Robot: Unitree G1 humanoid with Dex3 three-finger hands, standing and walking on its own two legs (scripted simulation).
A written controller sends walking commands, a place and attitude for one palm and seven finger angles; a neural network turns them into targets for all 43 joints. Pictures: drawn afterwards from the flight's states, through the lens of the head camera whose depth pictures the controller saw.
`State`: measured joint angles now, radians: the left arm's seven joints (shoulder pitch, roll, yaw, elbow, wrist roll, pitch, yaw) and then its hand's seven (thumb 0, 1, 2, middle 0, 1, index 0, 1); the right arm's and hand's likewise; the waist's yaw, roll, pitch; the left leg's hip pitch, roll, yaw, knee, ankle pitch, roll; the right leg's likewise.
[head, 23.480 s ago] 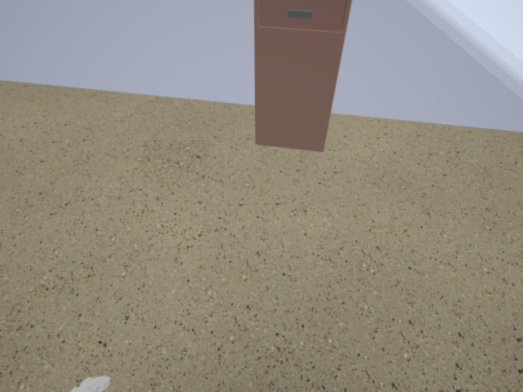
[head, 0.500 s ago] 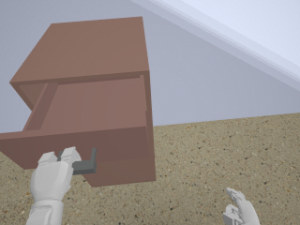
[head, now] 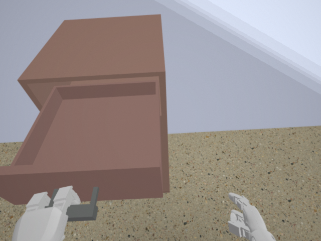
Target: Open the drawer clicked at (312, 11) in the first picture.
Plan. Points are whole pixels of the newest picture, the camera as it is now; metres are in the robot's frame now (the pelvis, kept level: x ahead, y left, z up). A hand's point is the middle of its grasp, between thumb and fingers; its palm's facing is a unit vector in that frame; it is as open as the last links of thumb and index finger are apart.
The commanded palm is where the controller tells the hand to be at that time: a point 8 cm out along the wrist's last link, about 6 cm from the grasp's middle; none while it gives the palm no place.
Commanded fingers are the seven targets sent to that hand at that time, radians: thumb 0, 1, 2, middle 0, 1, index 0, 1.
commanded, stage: open the thumb to release the handle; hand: left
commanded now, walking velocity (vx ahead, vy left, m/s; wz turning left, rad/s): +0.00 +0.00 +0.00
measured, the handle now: (73, 202) +0.18 +0.22 +0.06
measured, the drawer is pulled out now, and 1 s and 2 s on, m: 0.29 0.28 0.28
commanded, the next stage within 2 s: lift the hand off the handle in 0.56 s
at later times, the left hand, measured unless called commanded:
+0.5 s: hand (49, 226) +0.13 +0.26 +0.03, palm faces +0.03 -0.04 -1.00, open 10.8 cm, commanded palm +0.11 +0.27 +0.08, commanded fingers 0.00 -0.50 0.30 -0.30 -1.20 -0.30 -1.20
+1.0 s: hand (53, 223) +0.14 +0.26 +0.03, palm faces +0.06 -0.08 -0.99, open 13.4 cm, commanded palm +0.12 +0.25 +0.09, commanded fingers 0.00 -0.50 0.30 -0.30 -1.20 -0.30 -1.20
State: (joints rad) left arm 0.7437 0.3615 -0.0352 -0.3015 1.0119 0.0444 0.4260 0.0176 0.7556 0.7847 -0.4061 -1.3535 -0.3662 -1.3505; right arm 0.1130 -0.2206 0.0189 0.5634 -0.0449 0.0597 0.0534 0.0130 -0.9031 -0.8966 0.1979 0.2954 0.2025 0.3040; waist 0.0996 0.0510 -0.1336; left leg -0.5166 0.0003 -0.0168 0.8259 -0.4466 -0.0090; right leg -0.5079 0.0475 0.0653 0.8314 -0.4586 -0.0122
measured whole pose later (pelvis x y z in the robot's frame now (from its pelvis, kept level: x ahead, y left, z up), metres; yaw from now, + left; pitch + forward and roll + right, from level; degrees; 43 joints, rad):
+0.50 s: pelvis -0.03 -0.01 +0.00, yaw +1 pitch +6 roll +1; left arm 0.52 0.42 0.04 -0.09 0.98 -0.01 0.41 -0.01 -0.07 0.48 -0.35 -1.25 -0.39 -1.28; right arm 0.11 -0.23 -0.01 0.65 -0.02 0.05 -0.07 0.01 -0.90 -0.90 0.20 0.30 0.20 0.30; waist 0.08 0.06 -0.10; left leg -0.50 0.00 -0.04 0.78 -0.38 -0.02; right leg -0.49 0.04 0.04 0.80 -0.41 -0.03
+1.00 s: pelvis -0.02 +0.00 +0.01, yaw +3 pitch +5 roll +0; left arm 0.47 0.35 -0.07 -0.14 1.04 0.08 0.38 0.00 -0.49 0.30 -0.32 -1.20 -0.38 -1.27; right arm 0.10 -0.21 0.00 0.63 -0.04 0.04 -0.03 0.01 -0.90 -0.90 0.20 0.30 0.20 0.30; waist 0.12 0.06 -0.09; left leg -0.48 -0.03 -0.05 0.78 -0.39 0.00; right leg -0.46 0.02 0.03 0.78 -0.42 -0.01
